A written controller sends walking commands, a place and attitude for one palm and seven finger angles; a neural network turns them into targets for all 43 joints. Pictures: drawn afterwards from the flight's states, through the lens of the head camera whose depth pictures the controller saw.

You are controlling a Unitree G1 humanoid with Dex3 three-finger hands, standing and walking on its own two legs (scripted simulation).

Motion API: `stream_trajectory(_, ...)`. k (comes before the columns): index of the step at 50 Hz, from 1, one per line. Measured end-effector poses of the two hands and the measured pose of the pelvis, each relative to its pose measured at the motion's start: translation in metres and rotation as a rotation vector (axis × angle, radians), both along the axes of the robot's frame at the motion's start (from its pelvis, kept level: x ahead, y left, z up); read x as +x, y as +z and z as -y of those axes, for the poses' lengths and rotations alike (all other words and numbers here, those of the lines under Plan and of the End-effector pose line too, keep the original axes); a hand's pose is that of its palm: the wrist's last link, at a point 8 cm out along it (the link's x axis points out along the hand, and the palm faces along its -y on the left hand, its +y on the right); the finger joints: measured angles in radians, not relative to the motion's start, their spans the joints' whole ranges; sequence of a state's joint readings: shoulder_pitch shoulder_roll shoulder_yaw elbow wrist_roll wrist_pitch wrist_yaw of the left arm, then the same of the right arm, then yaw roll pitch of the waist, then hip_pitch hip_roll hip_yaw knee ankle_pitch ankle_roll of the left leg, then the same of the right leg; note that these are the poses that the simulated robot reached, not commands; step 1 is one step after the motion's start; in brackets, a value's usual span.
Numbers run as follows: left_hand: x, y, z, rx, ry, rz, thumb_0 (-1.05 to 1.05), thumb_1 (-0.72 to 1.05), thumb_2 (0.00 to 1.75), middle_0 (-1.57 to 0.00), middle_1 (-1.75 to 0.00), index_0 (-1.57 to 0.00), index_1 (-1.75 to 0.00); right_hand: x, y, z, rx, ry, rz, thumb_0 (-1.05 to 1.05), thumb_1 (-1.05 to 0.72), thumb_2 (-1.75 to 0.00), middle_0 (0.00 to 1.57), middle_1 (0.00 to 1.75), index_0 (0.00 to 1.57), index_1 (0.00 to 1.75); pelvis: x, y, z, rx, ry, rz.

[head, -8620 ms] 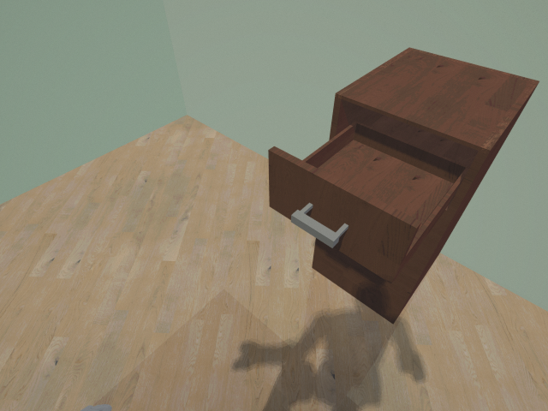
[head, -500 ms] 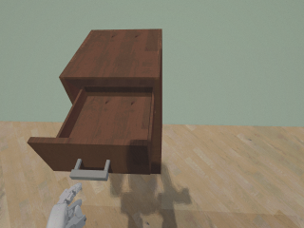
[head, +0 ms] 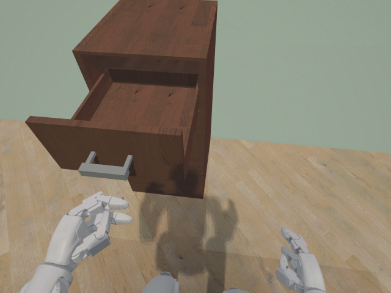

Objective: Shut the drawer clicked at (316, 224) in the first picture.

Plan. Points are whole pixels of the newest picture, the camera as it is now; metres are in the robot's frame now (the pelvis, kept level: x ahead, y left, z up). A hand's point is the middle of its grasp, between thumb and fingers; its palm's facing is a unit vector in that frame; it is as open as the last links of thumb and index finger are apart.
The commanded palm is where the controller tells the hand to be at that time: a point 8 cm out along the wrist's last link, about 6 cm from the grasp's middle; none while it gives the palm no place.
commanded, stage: raise the hand and make a fist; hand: left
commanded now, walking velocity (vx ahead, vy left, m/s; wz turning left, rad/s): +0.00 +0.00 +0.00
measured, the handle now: (107, 164) +0.39 +0.24 +0.03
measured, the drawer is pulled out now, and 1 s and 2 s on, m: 0.29 0.29 0.29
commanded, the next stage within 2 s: bring the fist close to the handle in 1.22 s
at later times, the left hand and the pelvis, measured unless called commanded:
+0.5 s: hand (79, 229) +0.21 +0.21 +0.10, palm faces -0.03 -1.00 -0.04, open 3.1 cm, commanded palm +0.17 +0.26 +0.10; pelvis +0.03 +0.04 +0.03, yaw -1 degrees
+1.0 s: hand (72, 227) +0.20 +0.21 +0.12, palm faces -0.06 -1.00 -0.05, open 3.3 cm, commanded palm +0.17 +0.27 +0.13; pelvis +0.03 +0.06 +0.03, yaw -1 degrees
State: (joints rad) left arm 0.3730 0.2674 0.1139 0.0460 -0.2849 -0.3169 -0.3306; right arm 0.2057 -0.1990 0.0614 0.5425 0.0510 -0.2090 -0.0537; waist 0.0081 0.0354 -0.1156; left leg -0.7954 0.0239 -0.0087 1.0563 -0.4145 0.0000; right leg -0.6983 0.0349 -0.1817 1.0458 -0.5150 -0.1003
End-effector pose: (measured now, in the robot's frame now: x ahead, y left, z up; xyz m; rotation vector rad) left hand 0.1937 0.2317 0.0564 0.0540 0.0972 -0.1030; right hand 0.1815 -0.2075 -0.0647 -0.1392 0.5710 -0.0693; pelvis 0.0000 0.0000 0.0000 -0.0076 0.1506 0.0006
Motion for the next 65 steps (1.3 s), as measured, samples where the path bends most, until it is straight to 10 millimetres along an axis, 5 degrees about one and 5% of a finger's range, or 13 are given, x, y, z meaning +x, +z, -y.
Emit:
stream_trajectory(8, 0.006, 0.024, -0.022, 0.029, 0.121, 0.022, 0.02, 0.90, 0.90, -0.86, -1.03, -0.87, -1.02, -0.041, -0.007, 0.026, -0.036, -0.119, -0.159, 0.01, -0.90, -0.90, 0.20, 0.30, 0.21, 0.30, 0.018, 0.016, -0.004, 0.011, -0.021, -0.003)
stream_trajectory(16, -0.006, 0.022, -0.029, 0.017, 0.056, -0.034, 0.02, 0.90, 0.90, -1.02, -1.20, -1.03, -1.20, -0.023, 0.011, 0.039, -0.109, -0.146, -0.115, 0.02, -0.90, -0.90, 0.20, 0.30, 0.20, 0.30, 0.026, 0.024, -0.020, 0.004, -0.024, -0.013)
stream_trajectory(29, -0.008, 0.047, -0.028, -0.019, 0.052, 0.051, 0.02, 0.90, 0.90, -1.28, -1.48, -1.29, -1.48, 0.047, 0.051, -0.026, -0.050, -0.018, 0.109, 0.01, -0.90, -0.90, 0.20, 0.30, 0.20, 0.30, 0.033, 0.029, -0.046, -0.019, -0.014, 0.013)
stream_trajectory(40, -0.014, 0.067, -0.029, -0.014, 0.056, 0.078, 0.02, 0.90, 0.90, -1.38, -1.59, -1.39, -1.59, 0.046, 0.052, -0.065, -0.010, 0.059, 0.102, 0.01, -0.90, -0.90, 0.20, 0.30, 0.21, 0.30, 0.031, 0.031, -0.060, -0.032, -0.008, 0.041)
stream_trajectory(54, -0.008, 0.065, -0.030, 0.001, 0.053, 0.040, 0.02, 0.90, 0.90, -1.39, -1.60, -1.40, -1.60, 0.007, 0.043, -0.036, -0.055, -0.022, 0.017, 0.01, -0.90, -0.90, 0.20, 0.30, 0.20, 0.30, 0.029, 0.033, -0.058, -0.028, -0.018, 0.050)
stream_trajectory(65, -0.009, 0.066, -0.029, 0.024, 0.072, 0.039, 0.02, 0.90, 0.90, -1.39, -1.60, -1.40, -1.60, 0.011, 0.044, -0.020, -0.051, -0.044, 0.033, 0.01, -0.90, -0.90, 0.20, 0.30, 0.20, 0.30, 0.032, 0.033, -0.046, -0.022, -0.018, 0.049)
